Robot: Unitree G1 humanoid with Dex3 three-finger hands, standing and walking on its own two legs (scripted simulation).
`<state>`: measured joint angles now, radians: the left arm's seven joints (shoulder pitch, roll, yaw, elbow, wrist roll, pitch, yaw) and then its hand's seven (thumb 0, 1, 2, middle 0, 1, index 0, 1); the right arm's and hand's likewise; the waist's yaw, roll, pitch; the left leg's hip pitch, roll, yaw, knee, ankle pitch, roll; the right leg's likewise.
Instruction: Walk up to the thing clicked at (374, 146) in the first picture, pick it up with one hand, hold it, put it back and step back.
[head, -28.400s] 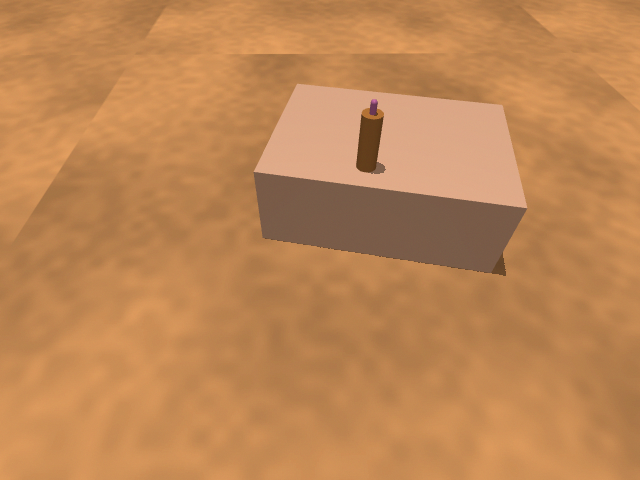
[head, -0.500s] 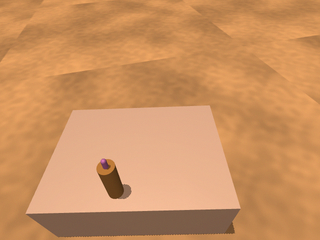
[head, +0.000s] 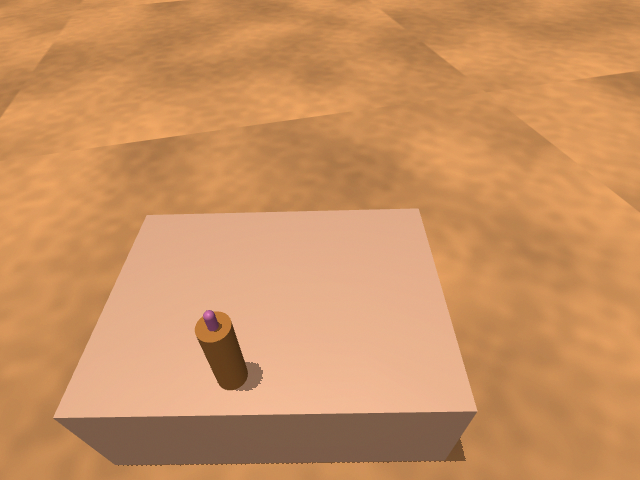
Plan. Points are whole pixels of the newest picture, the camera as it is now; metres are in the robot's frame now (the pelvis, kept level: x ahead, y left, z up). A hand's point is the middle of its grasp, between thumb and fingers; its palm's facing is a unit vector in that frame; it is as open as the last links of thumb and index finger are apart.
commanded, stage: home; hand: left
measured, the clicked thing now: (221, 347) +0.47 +0.25 -0.29
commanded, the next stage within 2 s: stand in 0.64 s
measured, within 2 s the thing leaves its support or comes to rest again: neither
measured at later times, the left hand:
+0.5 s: hand out of the picture +0.08 +0.26 -0.15, palm faces -0.03 -0.93 -0.36, open 17.4 cm
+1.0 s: hand out of the picture +0.08 +0.26 -0.15, palm faces -0.03 -0.93 -0.36, open 14.2 cm
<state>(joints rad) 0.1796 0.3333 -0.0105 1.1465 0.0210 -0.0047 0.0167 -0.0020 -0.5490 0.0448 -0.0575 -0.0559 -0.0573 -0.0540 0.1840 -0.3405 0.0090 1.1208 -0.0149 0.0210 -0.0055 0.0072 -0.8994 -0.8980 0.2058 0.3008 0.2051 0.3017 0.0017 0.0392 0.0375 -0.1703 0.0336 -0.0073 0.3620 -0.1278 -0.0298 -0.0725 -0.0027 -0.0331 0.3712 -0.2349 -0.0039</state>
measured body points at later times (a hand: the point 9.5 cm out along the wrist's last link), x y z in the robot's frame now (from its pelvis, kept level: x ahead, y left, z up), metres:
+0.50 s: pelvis +0.01 +0.00 +0.00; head +0.00 +0.00 +0.45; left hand +0.08 +0.30 -0.13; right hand +0.07 -0.29 -0.14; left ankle +0.05 +0.14 -0.74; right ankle -0.02 -0.11 -0.74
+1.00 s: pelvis +0.02 +0.01 +0.00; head +0.02 +0.00 +0.45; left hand +0.08 +0.31 -0.13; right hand +0.08 -0.29 -0.14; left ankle +0.05 +0.14 -0.74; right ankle -0.02 -0.11 -0.74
